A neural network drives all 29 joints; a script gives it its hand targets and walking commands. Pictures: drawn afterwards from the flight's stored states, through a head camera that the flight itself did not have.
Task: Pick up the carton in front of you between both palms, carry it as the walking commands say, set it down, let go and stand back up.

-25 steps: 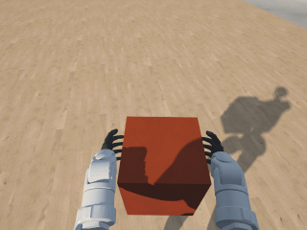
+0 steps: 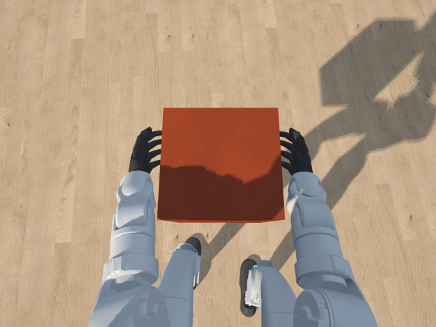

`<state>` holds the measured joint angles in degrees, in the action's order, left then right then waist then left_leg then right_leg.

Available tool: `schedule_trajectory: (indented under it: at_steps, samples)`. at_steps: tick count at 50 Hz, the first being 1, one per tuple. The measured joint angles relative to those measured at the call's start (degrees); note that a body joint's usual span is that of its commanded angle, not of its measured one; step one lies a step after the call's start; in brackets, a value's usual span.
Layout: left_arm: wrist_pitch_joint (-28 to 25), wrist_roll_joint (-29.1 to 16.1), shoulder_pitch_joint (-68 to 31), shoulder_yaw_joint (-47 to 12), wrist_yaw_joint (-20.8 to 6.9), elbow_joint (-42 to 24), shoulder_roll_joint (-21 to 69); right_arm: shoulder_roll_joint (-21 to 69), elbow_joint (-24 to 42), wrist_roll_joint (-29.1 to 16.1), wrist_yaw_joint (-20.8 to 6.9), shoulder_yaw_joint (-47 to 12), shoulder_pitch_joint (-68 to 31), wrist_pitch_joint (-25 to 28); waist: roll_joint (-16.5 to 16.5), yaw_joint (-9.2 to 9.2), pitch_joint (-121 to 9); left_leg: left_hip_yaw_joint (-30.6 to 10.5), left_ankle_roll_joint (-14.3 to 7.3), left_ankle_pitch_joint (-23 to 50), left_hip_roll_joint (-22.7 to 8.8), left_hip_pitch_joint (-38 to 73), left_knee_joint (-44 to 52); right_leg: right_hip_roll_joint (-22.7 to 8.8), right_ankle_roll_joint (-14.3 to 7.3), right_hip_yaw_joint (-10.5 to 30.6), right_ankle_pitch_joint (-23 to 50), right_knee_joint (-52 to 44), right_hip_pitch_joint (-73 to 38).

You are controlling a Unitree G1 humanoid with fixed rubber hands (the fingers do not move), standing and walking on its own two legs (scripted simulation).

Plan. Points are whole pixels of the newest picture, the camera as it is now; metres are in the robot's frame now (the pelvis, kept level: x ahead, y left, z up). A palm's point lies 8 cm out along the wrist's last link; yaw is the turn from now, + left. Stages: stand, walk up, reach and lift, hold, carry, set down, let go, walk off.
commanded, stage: set down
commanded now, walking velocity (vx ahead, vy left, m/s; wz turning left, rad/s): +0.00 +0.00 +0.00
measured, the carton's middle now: (220, 174) +0.38 +0.05 -0.16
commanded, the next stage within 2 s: none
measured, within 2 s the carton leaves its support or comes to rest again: neither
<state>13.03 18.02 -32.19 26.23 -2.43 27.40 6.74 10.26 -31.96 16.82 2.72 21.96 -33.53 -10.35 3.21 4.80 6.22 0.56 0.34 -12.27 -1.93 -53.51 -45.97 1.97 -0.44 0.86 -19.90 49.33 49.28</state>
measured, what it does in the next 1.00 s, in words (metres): lowers itself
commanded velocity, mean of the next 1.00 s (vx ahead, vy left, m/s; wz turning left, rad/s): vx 0.00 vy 0.00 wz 0.00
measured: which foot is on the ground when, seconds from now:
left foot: down 0.00-1.00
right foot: down 0.00-1.00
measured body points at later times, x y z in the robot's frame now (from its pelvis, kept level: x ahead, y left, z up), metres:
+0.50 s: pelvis -0.03 +0.00 -0.13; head +0.23 +0.03 +0.24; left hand +0.40 +0.22 -0.22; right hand +0.46 -0.08 -0.21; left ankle +0.09 +0.13 -0.69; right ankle +0.03 -0.11 -0.69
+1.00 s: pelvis -0.06 +0.00 -0.25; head +0.27 +0.03 +0.06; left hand +0.42 +0.24 -0.37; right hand +0.50 -0.05 -0.37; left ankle +0.09 +0.13 -0.69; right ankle +0.03 -0.11 -0.69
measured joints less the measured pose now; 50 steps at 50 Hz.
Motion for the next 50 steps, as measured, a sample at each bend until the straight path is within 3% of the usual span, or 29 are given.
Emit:
schedule_trajectory:
  at_steps: [7, 20, 35, 50]
  samples:
    - [-1.02, -4.72, -2.38, -0.81, 0.23, -1.12, -2.1, -1.22, 1.61, -5.61, 2.22, -2.94, -2.37, 0.8, 0.65, 0.48, -7.59, -2.0, 1.31, -3.38, -0.03, -18.01, -11.15, 1.33, -0.07, 0.43, -2.98, 11.16, 18.28]
    - [5.04, 0.27, -13.16, 6.38, -0.27, 1.29, -1.21, -3.12, -3.53, -1.21, 0.16, 3.06, -14.87, -5.34, 1.88, 0.97, -13.94, -1.67, 0.91, -6.88, 0.17, -37.63, -25.76, 1.57, 0.39, 0.76, -7.09, 26.4, 37.99]
    - [6.83, -3.56, -20.43, 5.28, 3.82, 1.08, -3.29, -9.73, -8.91, -4.38, 0.21, -0.39, -26.36, -6.75, 2.1, 1.84, -13.91, -2.11, 0.67, -9.92, 0.42, -58.55, -42.54, 1.97, 1.27, 0.39, -10.81, 43.12, 58.24]
    - [7.01, -4.22, -29.62, 8.45, 4.98, 4.63, -5.6, -15.53, -17.47, -5.8, 1.19, -4.26, -39.57, -7.36, 2.11, 3.47, -7.52, -2.05, 1.15, -10.54, 0.31, -70.36, -53.6, 2.73, 1.29, 0.55, -12.17, 55.4, 70.52]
